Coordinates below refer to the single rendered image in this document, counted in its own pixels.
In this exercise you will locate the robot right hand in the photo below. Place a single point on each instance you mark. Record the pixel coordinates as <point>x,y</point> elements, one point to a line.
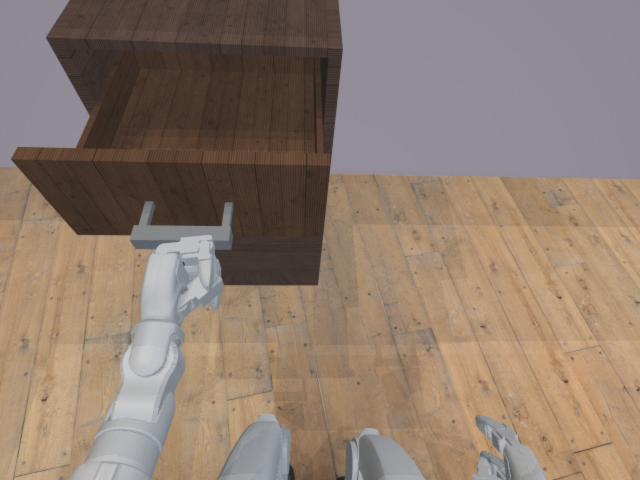
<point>519,462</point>

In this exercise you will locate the robot left forearm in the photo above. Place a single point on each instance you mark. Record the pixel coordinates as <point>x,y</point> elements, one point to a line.
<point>133,432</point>

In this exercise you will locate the cabinet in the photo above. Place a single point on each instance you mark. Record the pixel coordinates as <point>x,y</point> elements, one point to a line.
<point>88,35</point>

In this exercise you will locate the drawer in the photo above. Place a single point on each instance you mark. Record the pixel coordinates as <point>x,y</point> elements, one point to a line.
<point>191,131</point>

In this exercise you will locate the robot left hand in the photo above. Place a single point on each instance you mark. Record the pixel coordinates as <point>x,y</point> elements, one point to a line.
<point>166,277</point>

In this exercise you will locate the robot thigh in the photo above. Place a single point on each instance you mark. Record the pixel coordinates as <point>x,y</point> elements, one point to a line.
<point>261,453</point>
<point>377,457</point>

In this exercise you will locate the robot left thigh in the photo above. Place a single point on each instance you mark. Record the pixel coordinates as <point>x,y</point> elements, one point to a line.
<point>261,453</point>

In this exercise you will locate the robot right thigh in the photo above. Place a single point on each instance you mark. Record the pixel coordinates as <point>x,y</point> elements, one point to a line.
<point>377,457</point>

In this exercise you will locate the handle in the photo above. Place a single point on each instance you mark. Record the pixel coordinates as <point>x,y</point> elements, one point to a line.
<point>146,236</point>

